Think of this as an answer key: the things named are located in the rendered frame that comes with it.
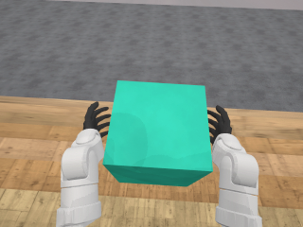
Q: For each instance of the robot left forearm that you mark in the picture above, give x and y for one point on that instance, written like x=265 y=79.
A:
x=79 y=181

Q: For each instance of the left robot hand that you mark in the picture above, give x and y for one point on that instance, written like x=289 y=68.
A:
x=91 y=120

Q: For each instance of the robot right forearm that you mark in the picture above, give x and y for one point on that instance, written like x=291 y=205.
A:
x=238 y=207

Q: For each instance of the right robot hand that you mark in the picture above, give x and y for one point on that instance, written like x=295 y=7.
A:
x=223 y=124

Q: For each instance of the carton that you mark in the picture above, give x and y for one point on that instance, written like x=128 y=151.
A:
x=158 y=134

